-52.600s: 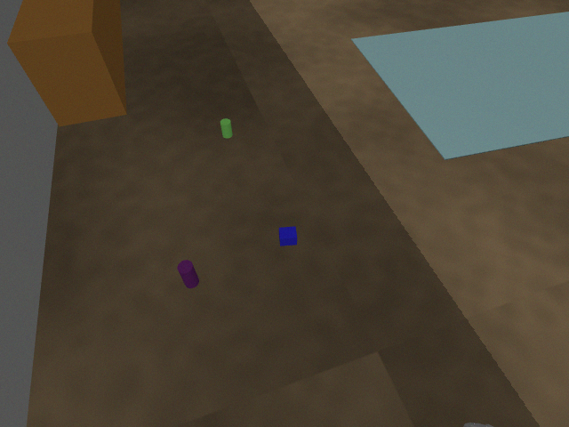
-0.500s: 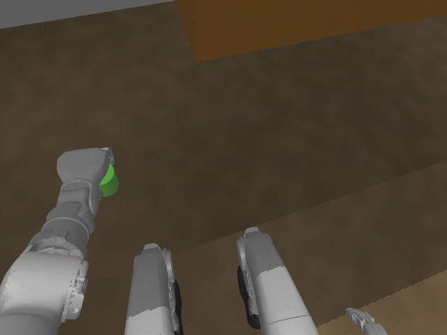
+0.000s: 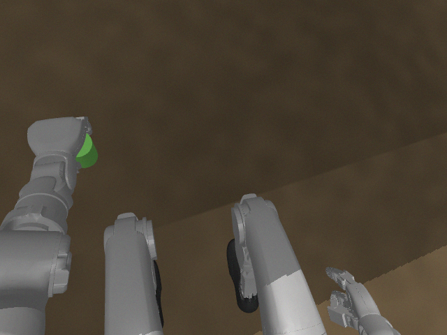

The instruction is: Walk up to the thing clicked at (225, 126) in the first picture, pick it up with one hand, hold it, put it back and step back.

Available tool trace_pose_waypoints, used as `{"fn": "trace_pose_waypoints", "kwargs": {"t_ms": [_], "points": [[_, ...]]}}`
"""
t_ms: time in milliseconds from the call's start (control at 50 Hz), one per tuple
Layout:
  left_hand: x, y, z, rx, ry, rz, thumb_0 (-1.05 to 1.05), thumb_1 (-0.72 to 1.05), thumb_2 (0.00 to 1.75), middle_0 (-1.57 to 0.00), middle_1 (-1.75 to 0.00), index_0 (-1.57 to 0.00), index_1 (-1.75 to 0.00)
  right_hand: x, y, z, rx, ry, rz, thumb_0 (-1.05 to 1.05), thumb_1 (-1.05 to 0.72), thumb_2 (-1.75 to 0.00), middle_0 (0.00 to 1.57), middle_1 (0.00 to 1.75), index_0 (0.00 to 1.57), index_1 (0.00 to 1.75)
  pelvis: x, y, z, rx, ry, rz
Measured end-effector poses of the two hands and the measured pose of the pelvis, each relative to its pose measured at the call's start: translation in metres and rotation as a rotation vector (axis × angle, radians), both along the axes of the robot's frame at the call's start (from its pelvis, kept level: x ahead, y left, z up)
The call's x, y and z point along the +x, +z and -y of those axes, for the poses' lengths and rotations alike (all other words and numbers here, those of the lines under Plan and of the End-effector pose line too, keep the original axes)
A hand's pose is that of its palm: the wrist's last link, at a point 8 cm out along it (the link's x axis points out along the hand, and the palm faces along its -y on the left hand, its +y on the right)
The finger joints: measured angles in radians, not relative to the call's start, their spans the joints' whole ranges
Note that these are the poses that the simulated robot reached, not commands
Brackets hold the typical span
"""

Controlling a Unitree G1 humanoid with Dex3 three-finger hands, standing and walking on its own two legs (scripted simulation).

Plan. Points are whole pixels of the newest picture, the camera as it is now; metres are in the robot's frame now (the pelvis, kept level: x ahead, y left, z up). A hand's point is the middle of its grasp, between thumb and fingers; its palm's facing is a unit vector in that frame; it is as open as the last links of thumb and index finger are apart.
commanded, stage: crouch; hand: left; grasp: from above
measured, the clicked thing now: (80, 150) +0.46 +0.23 -0.22
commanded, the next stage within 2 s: lower in 0.66 s
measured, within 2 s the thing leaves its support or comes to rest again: rests again in 1.50 s
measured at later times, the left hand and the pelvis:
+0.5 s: hand (83, 160) +0.45 +0.23 -0.24, palm faces -0.46 -0.02 -0.89, open 8.4 cm; pelvis -0.02 +0.00 -0.07, yaw -1 degrees
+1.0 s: hand (88, 161) +0.45 +0.23 -0.28, palm faces -0.49 -0.03 -0.87, open 8.3 cm; pelvis -0.01 +0.00 -0.10, yaw -3 degrees
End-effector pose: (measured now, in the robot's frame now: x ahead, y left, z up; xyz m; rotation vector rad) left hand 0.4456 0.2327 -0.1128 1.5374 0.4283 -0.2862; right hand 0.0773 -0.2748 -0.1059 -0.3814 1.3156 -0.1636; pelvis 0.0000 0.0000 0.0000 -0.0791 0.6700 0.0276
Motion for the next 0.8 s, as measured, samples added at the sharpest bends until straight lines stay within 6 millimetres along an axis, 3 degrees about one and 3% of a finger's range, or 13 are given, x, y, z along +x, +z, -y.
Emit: {"fn": "trace_pose_waypoints", "kwargs": {"t_ms": [460,800], "points": [[0.006,-0.066,0.006,-0.005,-0.019,-0.02,0.02,0.28,0.46,-0.98,-0.66,-0.73,-0.49,-0.067,-0.057,-0.001,0.032,-0.052,-0.121,0.0,-0.92,-0.9,0.2,0.3,0.2,0.29,-0.016,-0.063,0.002,-0.003,-0.018,0.036],[0.017,-0.087,0.004,-0.009,-0.015,-0.029,0.03,0.28,0.44,-1.01,-0.62,-0.74,-0.46,-0.071,-0.08,-0.004,0.045,-0.027,-0.138,0.0,-0.92,-0.9,0.2,0.3,0.2,0.29,-0.015,-0.088,0.002,-0.014,-0.026,0.049]]}}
